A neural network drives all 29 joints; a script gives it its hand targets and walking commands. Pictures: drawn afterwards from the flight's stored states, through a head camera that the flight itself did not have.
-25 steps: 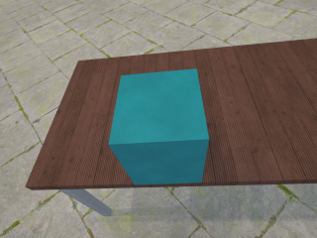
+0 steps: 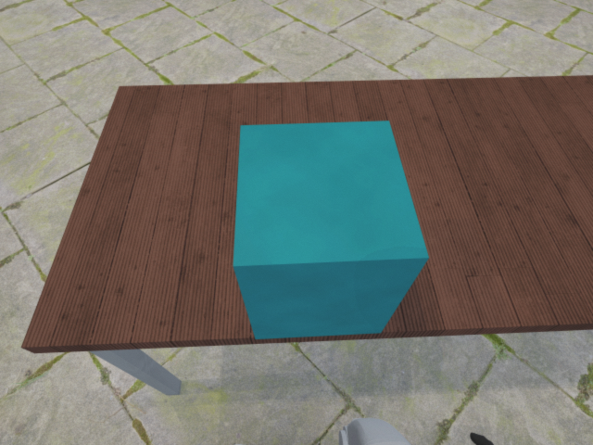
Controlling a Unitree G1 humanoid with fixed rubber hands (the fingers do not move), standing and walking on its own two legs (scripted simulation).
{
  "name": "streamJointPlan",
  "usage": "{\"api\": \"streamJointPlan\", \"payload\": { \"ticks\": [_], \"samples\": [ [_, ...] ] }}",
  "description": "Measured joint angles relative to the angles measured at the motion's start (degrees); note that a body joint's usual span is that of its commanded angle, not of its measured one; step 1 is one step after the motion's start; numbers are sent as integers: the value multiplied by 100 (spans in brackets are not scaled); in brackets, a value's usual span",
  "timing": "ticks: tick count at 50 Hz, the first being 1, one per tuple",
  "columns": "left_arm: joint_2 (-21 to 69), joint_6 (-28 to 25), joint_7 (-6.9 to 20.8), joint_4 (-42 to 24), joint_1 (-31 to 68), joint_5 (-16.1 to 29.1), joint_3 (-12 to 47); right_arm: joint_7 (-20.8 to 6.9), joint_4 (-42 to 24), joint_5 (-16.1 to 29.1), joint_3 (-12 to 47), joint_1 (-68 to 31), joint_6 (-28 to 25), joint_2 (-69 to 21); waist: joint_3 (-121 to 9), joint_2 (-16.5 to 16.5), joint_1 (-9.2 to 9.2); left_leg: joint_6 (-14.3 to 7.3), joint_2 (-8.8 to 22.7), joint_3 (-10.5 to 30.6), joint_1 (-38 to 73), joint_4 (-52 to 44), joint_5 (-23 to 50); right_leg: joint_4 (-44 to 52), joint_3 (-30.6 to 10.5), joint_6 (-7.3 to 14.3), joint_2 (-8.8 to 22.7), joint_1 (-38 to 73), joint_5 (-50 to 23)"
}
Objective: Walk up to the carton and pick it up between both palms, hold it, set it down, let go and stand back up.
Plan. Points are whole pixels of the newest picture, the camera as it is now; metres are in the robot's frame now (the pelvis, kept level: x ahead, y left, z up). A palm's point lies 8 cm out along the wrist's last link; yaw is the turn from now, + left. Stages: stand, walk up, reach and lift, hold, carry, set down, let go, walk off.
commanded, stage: walk up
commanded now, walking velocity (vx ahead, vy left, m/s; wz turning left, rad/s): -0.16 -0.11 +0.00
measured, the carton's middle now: (317, 238) +0.39 -0.02 +0.01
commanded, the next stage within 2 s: none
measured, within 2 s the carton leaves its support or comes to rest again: neither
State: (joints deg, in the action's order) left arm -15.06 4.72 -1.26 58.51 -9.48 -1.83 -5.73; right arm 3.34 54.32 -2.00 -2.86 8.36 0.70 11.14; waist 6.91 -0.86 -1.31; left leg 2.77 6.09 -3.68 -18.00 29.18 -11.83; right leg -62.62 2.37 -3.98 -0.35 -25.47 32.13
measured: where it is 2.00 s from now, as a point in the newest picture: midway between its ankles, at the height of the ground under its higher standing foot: outside the picture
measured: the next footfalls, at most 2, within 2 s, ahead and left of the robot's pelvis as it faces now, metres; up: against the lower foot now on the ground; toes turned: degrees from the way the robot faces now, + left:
right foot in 0.14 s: +0.00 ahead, -0.17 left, +0.00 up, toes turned -2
left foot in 0.50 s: -0.04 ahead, +0.05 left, +0.00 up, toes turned +3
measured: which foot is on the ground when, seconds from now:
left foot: down 0.00-0.16, up 0.18-0.48, down 0.50-1.00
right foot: up 0.00-0.12, down 0.14-1.00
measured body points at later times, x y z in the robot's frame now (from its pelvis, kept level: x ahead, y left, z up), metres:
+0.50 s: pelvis -0.03 -0.07 +0.00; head -0.01 -0.09 +0.45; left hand +0.02 +0.14 -0.14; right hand -0.03 -0.31 -0.16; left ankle -0.08 +0.04 -0.74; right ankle -0.04 -0.17 -0.74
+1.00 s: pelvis -0.04 -0.06 +0.01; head -0.02 -0.06 +0.46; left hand -0.06 +0.16 -0.15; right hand -0.03 -0.27 -0.15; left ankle -0.08 +0.04 -0.74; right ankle -0.04 -0.17 -0.74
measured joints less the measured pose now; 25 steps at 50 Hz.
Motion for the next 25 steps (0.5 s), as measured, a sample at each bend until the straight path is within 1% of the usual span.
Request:
{"api": "streamJointPlan", "payload": {
  "ticks": [2, 3, 4, 6, 7, 8, 9, 10, 11, 12, 13, 16, 18, 20, 23, 24, 25],
  "samples": [
    [-47, 42, 28, -138, 94, 15, -14, 15, 12, -16, -48, 13, 36, 86, 13, 46, -45, 58, 55, -21, -123, 44, 62, 219, -115, -19, 59, -10, -116],
    [-57, 45, 35, -198, 143, 35, -7, 12, 25, -25, -73, 18, 48, 137, 18, 72, -51, 96, 83, -37, -181, 77, 87, 510, -173, -17, 115, 56, -194],
    [-54, 40, 44, -251, 181, 60, 11, 1, 42, -27, -105, 25, 59, 193, 10, 106, -52, 142, 112, -52, -244, 123, 105, 914, -215, -3, 186, 168, -290],
    [-29, -14, 77, -323, 200, 101, 62, -46, 108, -3, -157, 58, 100, 307, -80, 184, -70, 234, 147, -46, -412, 281, 104, 2015, -267, 48, 338, 552, -651],
    [14, -74, 93, -315, 198, 104, 86, -79, 170, 17, -166, 96, 129, 371, -144, 267, -69, 235, 175, 15, -530, 453, 26, 2527, -253, 107, 346, 755, -927],
    [147, -136, 104, -271, 213, 99, 123, -112, 268, 32, -173, 118, 165, 476, -137, 498, -85, 125, 219, 222, -616, 667, -337, 2606, -131, 209, 231, 828, -1080],
    [264, -192, 124, -263, 161, 92, 184, -138, 365, 46, -171, 178, 210, 529, -186, 614, -93, 36, 122, 404, -681, 895, -906, 2624, -55, 295, 202, 878, -1150],
    [351, -235, 137, -268, 54, 79, 247, -156, 446, 54, -163, 273, 272, 530, -306, 613, -49, -23, -57, 510, -729, 1115, -1325, 2696, -47, 353, 239, 918, -1201],
    [422, -267, 137, -269, -76, 64, 296, -183, 508, 72, -146, 355, 331, 506, -418, 562, 23, -69, -232, 582, -756, 1362, -1502, 2841, -80, 390, 281, 982, -1273],
    [487, -291, 125, -251, -199, 48, 341, -225, 553, 98, -127, 412, 362, 472, -494, 510, 79, -105, -365, 633, -763, 1618, -1478, 3049, -116, 415, 302, 1081, -1377],
    [548, -309, 111, -220, -310, 41, 390, -275, 588, 112, -117, 450, 362, 437, -548, 478, 98, -137, -452, 668, -764, 1850, -1326, 3304, -123, 431, 305, 1197, -1557],
    [710, -366, 84, -114, -491, 83, 521, -378, 669, 54, -109, 556, 287, 349, -657, 506, 24, -183, -546, 703, -678, 2252, -867, 3904, -25, 501, 209, 1476, -1840],
    [792, -445, 57, -70, -497, 109, 590, -367, 728, 34, -80, 635, 247, 294, -678, 563, -19, -166, -527, 683, -457, 2115, -758, 4111, 64, 547, 103, 1575, -1926],
    [860, -526, 6, -39, -441, 111, 644, -318, 808, 54, -34, 710, 225, 230, -675, 626, -44, -142, -473, 657, -146, 1678, -736, 4197, 172, 586, -17, 1615, -1956],
    [858, -586, -40, -3, -309, 96, 674, -232, 928, 124, 77, 795, 178, 89, -661, 633, -1, -134, -384, 539, 455, 517, -857, 4091, 310, 631, -170, 1561, -1883],
    [848, -596, -37, 15, -272, 88, 680, -203, 953, 149, 114, 810, 143, 41, -653, 617, 16, -136, -364, 501, 671, 41, -719, 4013, 353, 639, -211, 1527, -1836],
    [809, -597, -37, 60, -232, 86, 672, -177, 999, 166, 145, 787, 103, -42, -620, 502, 32, -153, -396, 459, 837, -301, -535, 3916, 358, 640, -185, 1503, -1782]
  ]
}}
